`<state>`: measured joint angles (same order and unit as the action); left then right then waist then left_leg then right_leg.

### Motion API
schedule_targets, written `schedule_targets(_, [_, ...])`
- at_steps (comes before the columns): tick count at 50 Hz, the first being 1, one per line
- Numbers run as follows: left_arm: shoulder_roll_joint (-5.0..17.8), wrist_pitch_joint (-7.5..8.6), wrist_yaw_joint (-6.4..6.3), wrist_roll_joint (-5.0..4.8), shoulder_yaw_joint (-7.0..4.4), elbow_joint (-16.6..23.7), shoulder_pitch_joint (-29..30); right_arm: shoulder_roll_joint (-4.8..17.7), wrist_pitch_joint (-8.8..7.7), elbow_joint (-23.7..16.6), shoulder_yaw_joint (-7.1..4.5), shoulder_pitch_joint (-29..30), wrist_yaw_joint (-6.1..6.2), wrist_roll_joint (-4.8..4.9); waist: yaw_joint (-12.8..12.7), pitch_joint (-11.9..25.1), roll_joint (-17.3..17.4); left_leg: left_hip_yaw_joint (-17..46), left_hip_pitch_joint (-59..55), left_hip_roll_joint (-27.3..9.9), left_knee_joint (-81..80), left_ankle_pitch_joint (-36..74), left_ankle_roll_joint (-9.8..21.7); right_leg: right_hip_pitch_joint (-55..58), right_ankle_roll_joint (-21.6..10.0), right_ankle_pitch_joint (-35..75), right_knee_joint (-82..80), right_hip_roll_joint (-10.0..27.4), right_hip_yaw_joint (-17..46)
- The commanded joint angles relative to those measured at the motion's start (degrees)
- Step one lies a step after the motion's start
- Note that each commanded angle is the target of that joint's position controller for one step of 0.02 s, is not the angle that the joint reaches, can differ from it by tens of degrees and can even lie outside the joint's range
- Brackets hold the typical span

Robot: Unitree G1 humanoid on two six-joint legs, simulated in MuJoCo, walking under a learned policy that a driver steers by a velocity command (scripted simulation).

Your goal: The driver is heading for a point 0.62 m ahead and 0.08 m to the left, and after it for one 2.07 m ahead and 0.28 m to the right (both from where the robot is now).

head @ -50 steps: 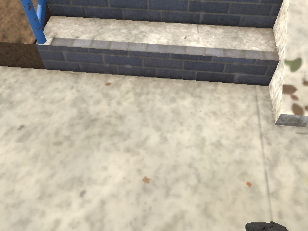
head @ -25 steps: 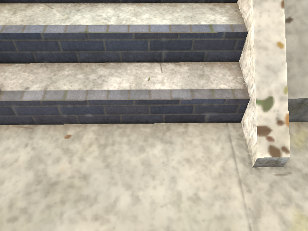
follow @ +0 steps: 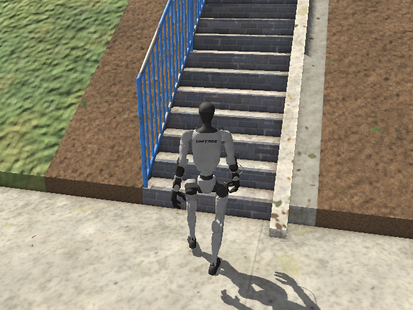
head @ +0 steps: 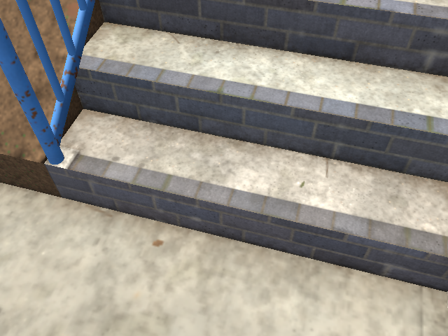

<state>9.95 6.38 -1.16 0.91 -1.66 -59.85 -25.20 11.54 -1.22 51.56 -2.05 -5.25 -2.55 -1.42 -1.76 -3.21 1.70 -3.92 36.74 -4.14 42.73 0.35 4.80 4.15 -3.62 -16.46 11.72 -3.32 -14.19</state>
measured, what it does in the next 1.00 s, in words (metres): walks ahead: left foot, then right foot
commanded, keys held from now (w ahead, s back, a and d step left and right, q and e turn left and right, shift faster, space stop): w+q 0.34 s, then w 0.34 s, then e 0.32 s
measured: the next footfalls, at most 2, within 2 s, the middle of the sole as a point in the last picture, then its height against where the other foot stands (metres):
left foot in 0.14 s outside the picture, level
right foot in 0.66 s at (241, 310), level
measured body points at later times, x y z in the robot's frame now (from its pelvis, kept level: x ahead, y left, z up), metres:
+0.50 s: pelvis +0.27 +0.05 +0.01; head +0.29 +0.07 +0.45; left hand +0.37 +0.32 -0.12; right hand +0.32 -0.22 -0.12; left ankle +0.18 +0.07 -0.74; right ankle +0.46 -0.08 -0.68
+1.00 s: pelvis +0.46 +0.07 +0.00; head +0.51 +0.07 +0.45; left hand +0.42 +0.33 -0.14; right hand +0.66 -0.13 -0.13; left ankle +0.50 +0.21 -0.71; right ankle +0.51 +0.00 -0.74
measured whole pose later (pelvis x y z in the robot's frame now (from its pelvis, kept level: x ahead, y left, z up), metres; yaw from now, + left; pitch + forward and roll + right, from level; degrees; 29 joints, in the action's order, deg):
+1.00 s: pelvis +0.46 +0.07 +0.00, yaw +10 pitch +1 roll +0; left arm 12.5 3.3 0.0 1.1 -2.1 -54.8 -18.5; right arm 12.2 -1.5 51.0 -0.1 -4.1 1.8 -1.0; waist -2.6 -4.9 1.4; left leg 3.2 26.5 0.2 41.4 -15.8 -0.8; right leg -13.8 -3.6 -8.2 21.9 -5.0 2.6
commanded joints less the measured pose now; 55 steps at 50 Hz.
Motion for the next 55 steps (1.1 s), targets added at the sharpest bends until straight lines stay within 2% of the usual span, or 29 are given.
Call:
schedule_targets(1, [7.82, -0.05, -0.96, 0.15, -1.31, 0.97, -3.54, 1.72, -0.76, -5.26, 0.11, 6.50, -0.34, -0.20, 0.06, -3.66, -5.25, -3.56, -0.53, 1.94, -5.50, -2.27, 1.72, 0.61, -2.64, 38.97, -0.77, 17.49, 3.04])
schedule_targets(4, [9.83, -0.92, -1.66, 0.51, -1.88, 0.99, -2.33, 3.37, -0.69, -4.24, -0.76, 1.79, 0.02, -0.48, 3.06, 0.19, -7.47, -6.34, -8.54, 6.53, -7.03, -10.50, 5.23, 4.25, -2.23, 61.24, 10.30, 18.52, 0.23])
schedule_targets(6, [11.43, -1.82, -1.31, 0.57, -2.42, 2.01, -1.07, 5.89, -1.06, -1.21, -2.21, -8.50, 0.34, -0.81, 7.23, 6.22, -7.74, -5.88, -20.71, 9.91, -10.83, -14.63, 8.40, 1.67, -2.65, 61.39, 27.98, 18.76, -0.22])
schedule_targets(7, [12.01, -1.91, -0.78, 0.23, -2.63, 3.58, 0.90, 9.10, -1.36, 1.17, -3.71, -17.09, 0.91, -1.58, 11.63, 10.48, -4.42, 0.67, -33.77, 6.67, -15.85, -15.72, 11.26, -8.16, -1.30, 48.11, 43.57, 17.34, -0.77])
schedule_targets(8, [5.89, -1.53, 0.53, -0.79, -1.51, 7.38, -1.06, 15.63, -1.10, 0.60, -5.53, -18.56, 1.72, -1.95, 8.49, 15.70, 9.00, 28.26, -52.95, -11.38, -17.08, -17.03, 19.49, -33.64, 1.69, 0.13, 65.86, 8.16, -0.12])
schedule_targets(9, [9.24, -0.66, 1.02, -0.45, -2.24, 10.29, 5.53, 16.39, -0.23, 0.19, -5.66, -18.81, 1.76, -0.16, 9.28, 17.49, 5.38, 47.19, -55.14, -15.68, -26.32, -18.47, 22.69, -45.36, 2.09, -13.51, 74.91, 1.16, 12.30])
schedule_targets(10, [9.31, 0.30, 1.39, -0.54, -2.07, 11.94, 10.50, 15.17, -0.14, 0.36, -5.34, -15.39, 2.12, 0.53, 7.92, 8.38, 1.16, 37.17, -48.47, -14.30, -28.30, -15.70, 19.80, -50.17, 1.51, -6.50, 71.13, 6.13, 16.20])
schedule_targets(12, [8.79, 0.43, 1.13, -0.34, -1.98, 11.00, 9.12, 9.98, -0.89, -0.32, -4.07, -9.64, 2.34, 0.87, 2.39, 1.55, -5.08, 26.71, -34.56, -9.40, -30.27, -2.23, 14.49, -43.03, 2.10, -0.91, 60.82, 9.43, 15.75])
schedule_targets(13, [8.27, -0.69, 1.10, 0.82, -1.88, 10.95, 7.91, 8.56, -1.43, -0.46, -3.49, -8.42, 2.57, 1.28, 0.64, 1.34, -4.84, 22.98, -30.64, -7.01, -30.69, 2.82, 13.38, -39.24, 3.12, -0.83, 58.07, 9.99, 15.83])
schedule_targets(15, [7.36, -2.74, 1.52, 1.98, -1.78, 11.27, 7.38, 8.90, -2.78, -0.32, -3.21, -9.20, 2.51, 1.64, -0.56, 2.42, -3.13, 19.46, -27.95, -4.25, -30.74, 9.55, 12.68, -36.18, 4.68, -0.69, 53.92, 10.00, 15.15])
schedule_targets(19, [7.19, -3.86, 2.09, 1.61, -1.61, 14.27, 14.94, 11.09, -3.37, 0.81, -3.57, -14.15, 2.27, 1.54, 1.50, 1.26, 0.10, 16.65, -28.01, -1.59, -31.77, 11.95, 9.86, -39.68, 6.28, 7.85, 43.52, 9.75, 13.13])
schedule_targets(23, [6.98, -3.68, 2.49, 1.18, -1.08, 16.58, 23.12, 9.86, -3.40, 2.32, -2.96, -19.43, 2.36, 1.36, 5.22, 0.96, 2.00, 15.67, -33.93, -1.16, -31.33, 15.09, 6.15, -41.56, 5.38, 15.49, 32.62, 8.69, 12.16])
schedule_targets(28, [7.40, -2.74, 2.44, 0.44, -0.34, 18.81, 29.85, 10.37, -3.78, 3.60, -2.41, -21.80, 3.24, 0.49, 7.17, -0.13, 2.32, 15.95, -40.95, -3.46, -29.11, 22.21, 5.58, -39.36, 2.84, 16.54, 21.99, 5.96, 11.24])
schedule_targets(29, [7.00, -2.40, 2.20, 0.31, -0.22, 18.04, 26.71, 10.11, -3.90, 3.68, -2.27, -21.07, 3.63, 0.17, 5.68, 1.21, 3.39, 15.51, -41.02, -4.28, -27.17, 27.81, 5.57, -34.85, 1.72, 15.29, 21.76, 4.88, 11.26])
schedule_targets(32, [10.21, -1.18, 0.77, 0.88, -1.66, 12.90, 11.03, 12.16, -4.72, 3.43, -2.46, -16.73, 3.60, 0.72, -2.11, 6.62, 2.13, 13.77, -39.42, -2.21, -11.25, 44.67, 3.98, -16.79, -1.61, 11.86, 14.75, 0.64, 10.36])
schedule_targets(33, [12.41, -0.56, 0.06, 1.54, -2.41, 11.53, 5.87, 12.22, -5.02, 2.68, -2.19, -15.13, 3.33, 0.92, -4.98, 9.43, 0.46, 13.27, -33.61, -0.21, -2.21, 34.15, 3.10, -7.41, -2.92, 13.02, 12.13, 4.58, 13.40])
schedule_targets(34, [17.17, -0.48, -0.58, 2.66, -3.37, 11.33, -1.51, 7.81, -5.39, 1.55, -1.05, -18.43, 3.50, 0.79, -5.49, 16.27, -7.38, 10.26, -24.41, 3.46, 14.07, 9.41, 2.66, 4.88, -6.61, 15.78, 14.43, 18.61, 27.98])
schedule_targets(35, [18.84, -1.14, 0.07, 1.90, -4.28, 9.61, -1.21, 5.54, -5.02, 2.85, -0.87, -25.22, 3.57, 3.17, -1.37, 18.35, -20.12, 6.19, -9.58, 13.20, 29.98, -29.36, 0.71, 10.22, -16.66, 22.23, 6.55, 29.21, 52.35])
schedule_targets(36, [13.68, -1.54, 0.90, 0.32, -3.16, 11.04, 5.45, 9.26, -4.56, 3.52, -1.14, -21.49, 3.80, 0.41, 0.83, 10.04, -7.23, 9.63, -6.34, 8.06, 31.21, -26.35, 1.16, 1.28, -15.83, 21.23, 4.11, 26.46, 48.17])
schedule_targets(38, [7.46, -0.99, 1.58, -0.34, -1.21, 10.54, 10.10, 6.71, -4.27, 2.68, -0.60, -14.52, 3.23, -0.38, 2.24, 3.05, -1.69, 8.12, -8.77, 4.24, 26.41, -21.12, -0.35, -8.95, -13.31, 40.36, 3.86, 20.29, 33.13])
schedule_targets(39, [6.50, -0.59, 1.36, -0.61, -0.72, 9.25, 8.42, 6.06, -3.83, 2.03, -0.48, -12.86, 3.08, -0.86, 2.59, 2.74, -2.71, 8.10, -10.00, 3.08, 22.58, -20.30, -1.26, -10.28, -12.05, 48.83, 3.88, 18.12, 28.60])
schedule_targets(41, [7.79, -0.26, 1.12, -0.37, -0.82, 7.75, 7.60, 4.98, -3.09, 1.70, -0.12, -13.14, 2.93, -1.38, 3.80, 5.00, -5.01, 6.18, -13.22, 4.29, 19.60, -19.17, -3.21, -11.61, -10.96, 61.63, 5.35, 15.22, 24.00])
schedule_targets(43, [10.49, -0.35, 1.22, -0.39, -1.43, 7.86, 8.85, 3.84, -2.14, 0.99, 0.52, -12.68, 3.00, -0.48, 5.10, 7.07, -5.56, 5.14, -15.46, 5.21, 11.52, -19.04, -5.08, -13.72, -10.01, 63.43, 6.73, 12.75, 21.05])
schedule_targets(45, [11.88, -0.98, 1.18, 0.03, -1.90, 8.01, 8.67, 4.19, -1.18, 0.03, 0.82, -9.70, 3.80, -0.06, 4.21, 7.78, -6.97, 4.15, -16.53, 6.18, 4.67, -18.25, -6.11, -14.72, -9.14, 61.30, 8.01, 11.72, 20.91])
schedule_targets(49, [12.06, -2.69, 0.86, 0.26, -2.59, 8.48, 7.16, 5.53, 0.26, -1.41, 0.87, -5.09, 4.96, 0.76, 2.03, 9.44, -9.31, 4.26, -19.41, 6.41, -1.32, -14.75, -5.99, -16.75, -7.11, 45.19, 9.24, 11.51, 25.29])
schedule_targets(51, [12.26, -3.83, 0.71, 0.44, -3.05, 9.09, 7.85, 6.22, 0.37, -2.07, 0.75, -3.41, 5.38, 0.98, 1.40, 8.13, -9.76, 4.77, -20.29, 6.45, -4.77, -15.97, -5.57, -18.12, -6.63, 35.60, 9.51, 12.00, 29.20])
schedule_targets(53, [12.57, -4.86, 0.45, 0.15, -3.48, 9.99, 10.18, 6.22, 0.08, -1.94, 0.65, -4.83, 5.86, 0.95, 2.75, 6.12, -9.31, 4.76, -23.97, 6.32, -12.83, -13.88, -4.59, -20.52, -5.16, 27.80, 11.45, 11.51, 32.45])
schedule_targets(54, [11.90, -5.20, 0.35, -0.17, -3.40, 10.51, 10.81, 6.73, -0.42, -1.85, 0.47, -6.18, 6.14, 0.62, 3.51, 5.22, -7.77, 6.04, -27.72, 4.65, -19.29, -10.15, -3.79, -23.21, -3.18, 21.59, 13.37, 10.09, 33.52])
schedule_targets(55, [9.38, -5.27, 0.32, -0.61, -2.76, 11.41, 10.19, 9.19, -1.01, -2.14, -0.06, -7.16, 6.56, -0.35, 3.06, 6.09, -2.25, 12.50, -32.58, -3.12, -23.37, -6.54, -1.81, -27.66, -0.82, 10.18, 18.77, 7.22, 32.12])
